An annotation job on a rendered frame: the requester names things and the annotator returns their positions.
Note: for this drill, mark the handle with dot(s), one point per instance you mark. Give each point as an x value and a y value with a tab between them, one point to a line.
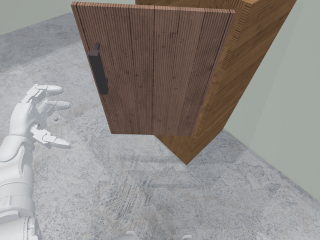
98	69

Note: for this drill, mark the cupboard door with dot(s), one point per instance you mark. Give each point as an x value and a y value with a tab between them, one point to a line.
159	61

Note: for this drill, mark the robot left upper arm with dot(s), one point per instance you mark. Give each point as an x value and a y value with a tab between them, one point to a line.
23	228

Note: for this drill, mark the robot left shin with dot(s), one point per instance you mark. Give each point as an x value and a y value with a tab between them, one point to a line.
130	232

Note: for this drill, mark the robot right hand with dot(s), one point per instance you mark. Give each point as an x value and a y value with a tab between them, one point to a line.
259	236

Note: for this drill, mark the left robot forearm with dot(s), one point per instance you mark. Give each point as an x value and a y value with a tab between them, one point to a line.
16	178

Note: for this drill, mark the robot left hand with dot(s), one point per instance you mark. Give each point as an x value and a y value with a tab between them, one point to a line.
25	116

